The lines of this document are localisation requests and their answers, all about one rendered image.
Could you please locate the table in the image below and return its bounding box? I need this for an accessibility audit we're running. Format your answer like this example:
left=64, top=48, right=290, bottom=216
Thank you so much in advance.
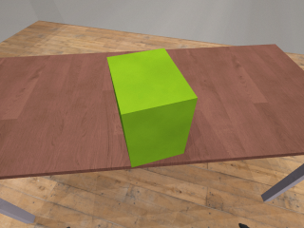
left=0, top=44, right=304, bottom=224

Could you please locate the carton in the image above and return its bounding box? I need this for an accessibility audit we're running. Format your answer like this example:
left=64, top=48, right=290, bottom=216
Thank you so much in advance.
left=106, top=48, right=198, bottom=167

